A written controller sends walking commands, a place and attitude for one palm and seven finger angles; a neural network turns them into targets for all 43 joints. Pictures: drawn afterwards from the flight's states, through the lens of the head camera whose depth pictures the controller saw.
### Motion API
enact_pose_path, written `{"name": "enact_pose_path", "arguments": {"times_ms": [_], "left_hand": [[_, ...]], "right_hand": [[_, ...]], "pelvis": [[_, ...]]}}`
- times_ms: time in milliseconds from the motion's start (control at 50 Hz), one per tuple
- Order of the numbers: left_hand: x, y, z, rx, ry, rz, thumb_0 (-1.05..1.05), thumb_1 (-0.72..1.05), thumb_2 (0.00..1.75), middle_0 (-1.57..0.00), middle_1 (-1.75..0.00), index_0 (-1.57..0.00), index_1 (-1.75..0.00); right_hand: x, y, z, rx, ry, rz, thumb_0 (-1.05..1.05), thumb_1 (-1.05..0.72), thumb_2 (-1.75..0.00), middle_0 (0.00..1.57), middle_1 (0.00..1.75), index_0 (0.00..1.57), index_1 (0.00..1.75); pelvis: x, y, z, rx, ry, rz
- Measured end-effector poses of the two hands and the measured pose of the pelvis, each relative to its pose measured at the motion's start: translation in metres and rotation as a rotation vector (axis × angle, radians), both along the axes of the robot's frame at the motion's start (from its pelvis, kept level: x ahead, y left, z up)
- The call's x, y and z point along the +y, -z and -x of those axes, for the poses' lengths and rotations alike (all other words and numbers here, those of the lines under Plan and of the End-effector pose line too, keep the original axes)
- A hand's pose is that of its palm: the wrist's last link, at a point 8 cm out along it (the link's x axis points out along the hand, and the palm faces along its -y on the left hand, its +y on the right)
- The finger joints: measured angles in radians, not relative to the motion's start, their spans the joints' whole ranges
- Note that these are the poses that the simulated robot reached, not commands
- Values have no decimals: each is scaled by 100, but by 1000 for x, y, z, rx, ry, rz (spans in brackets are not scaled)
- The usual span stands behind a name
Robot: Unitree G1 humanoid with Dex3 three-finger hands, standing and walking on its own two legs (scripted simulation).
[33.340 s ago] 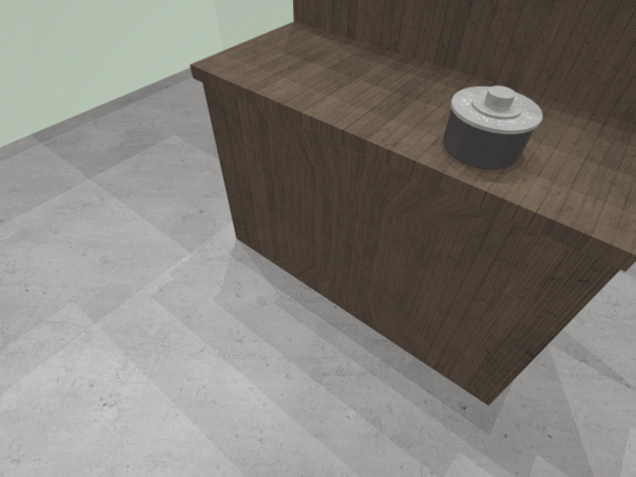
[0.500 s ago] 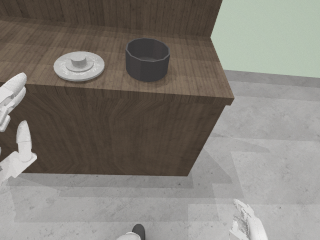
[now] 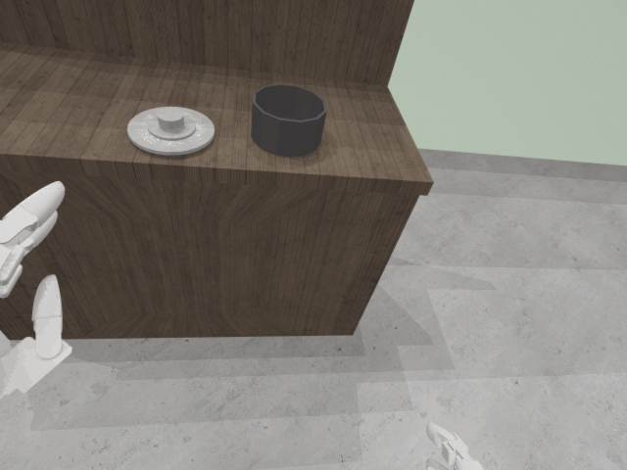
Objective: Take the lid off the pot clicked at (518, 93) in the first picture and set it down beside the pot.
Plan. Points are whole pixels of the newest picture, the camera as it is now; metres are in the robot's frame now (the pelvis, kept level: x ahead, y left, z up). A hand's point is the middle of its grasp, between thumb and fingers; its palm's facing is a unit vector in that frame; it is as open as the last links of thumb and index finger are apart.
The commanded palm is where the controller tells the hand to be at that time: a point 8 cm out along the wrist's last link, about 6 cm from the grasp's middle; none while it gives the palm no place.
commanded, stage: stop stepping back and stand still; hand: left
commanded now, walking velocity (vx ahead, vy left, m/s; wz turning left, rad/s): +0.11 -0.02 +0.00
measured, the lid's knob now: (171, 118) +0.77 +0.32 +0.02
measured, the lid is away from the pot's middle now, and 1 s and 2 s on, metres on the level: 0.25 0.25 0.25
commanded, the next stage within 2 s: let the arm hang, fingers relaxed in 1.50 s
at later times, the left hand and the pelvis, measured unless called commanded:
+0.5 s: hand out of the picture +0.15 +0.19 -0.16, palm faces +0.00 -0.99 -0.12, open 7.4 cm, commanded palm none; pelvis -0.02 +0.03 -0.04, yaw +5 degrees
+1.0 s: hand out of the picture +0.10 +0.24 -0.19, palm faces +0.11 -0.96 -0.26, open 7.4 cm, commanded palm none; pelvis +0.06 +0.04 -0.02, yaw +7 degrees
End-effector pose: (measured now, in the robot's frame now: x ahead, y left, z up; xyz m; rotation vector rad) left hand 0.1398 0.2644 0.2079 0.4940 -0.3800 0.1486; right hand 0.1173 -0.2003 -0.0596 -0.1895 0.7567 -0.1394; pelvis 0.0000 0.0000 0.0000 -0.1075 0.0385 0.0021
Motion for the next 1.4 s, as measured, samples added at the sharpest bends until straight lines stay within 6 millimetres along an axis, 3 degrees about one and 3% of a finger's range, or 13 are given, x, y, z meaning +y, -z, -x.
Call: {"name": "enact_pose_path", "arguments": {"times_ms": [100,160,280,360,400,480,560,720,820,920,1120,1260,1400], "left_hand": [[9,-17,28,-118,-82,-193,2,88,89,-22,-30,-21,-30],[29,-14,34,-205,-162,-149,1,88,89,-22,-30,-21,-30],[70,19,12,-283,-273,80,1,89,90,-21,-30,-21,-30],[70,144,-55,269,-265,255,0,90,90,-19,-29,-19,-30],[48,216,-62,608,-234,316,1,91,90,-19,-29,-18,-29],[-12,327,-17,1106,-152,414,1,91,90,-19,-29,-19,-29],[-48,394,61,1385,-213,553,-1,93,89,-20,-29,-20,-30],[23,392,99,1527,-469,491,-7,96,89,-20,-29,-20,-30],[41,368,93,1593,-512,437,-2,94,89,-20,-29,-19,-30],[38,362,66,1534,-511,428,0,92,90,-20,-29,-19,-30],[-7,367,28,1527,-442,459,1,91,90,-20,-29,-19,-30],[-23,374,26,1519,-437,502,0,93,89,-20,-30,-20,-30],[-24,375,43,1561,-464,498,0,92,89,-20,-30,-20,-30]], "right_hand": [[-8,26,-15,-20,-51,42,2,-90,-90,20,30,20,30],[-14,45,-22,-8,-39,51,2,-90,-90,20,30,20,30],[-12,32,-27,-58,-5,71,2,-91,-90,20,30,20,30],[-14,56,-18,-23,-14,73,1,-91,-90,20,29,20,30],[-13,65,0,58,-17,72,1,-91,-90,20,29,20,30],[-17,81,44,275,-22,77,1,-91,-90,20,29,20,30],[-32,99,78,458,21,87,1,-91,-90,20,30,20,30],[-14,100,93,624,41,78,2,-91,-90,20,29,20,30],[11,94,82,632,27,23,1,-91,-90,20,29,20,30],[25,104,65,648,10,-39,1,-91,-90,20,29,20,30],[6,110,21,582,40,-41,2,-93,-90,20,29,20,30],[-6,106,3,549,42,-18,1,-92,-90,20,29,20,30],[-12,106,6,563,48,-19,1,-91,-90,20,29,20,30]], "pelvis": [[3,23,13,-5,-31,-49],[12,36,19,-39,-39,-6],[25,40,4,-49,-10,-59],[40,50,16,-20,-64,-68],[41,46,22,-10,-90,-73],[30,42,22,-5,-94,-85],[18,53,12,-6,-101,-105],[35,43,-16,13,-141,-66],[39,24,-30,24,-134,-65],[36,24,-46,18,-126,-99],[28,25,-67,-9,-112,-108],[18,26,-72,-26,-112,-106],[11,25,-73,-32,-111,-103]]}}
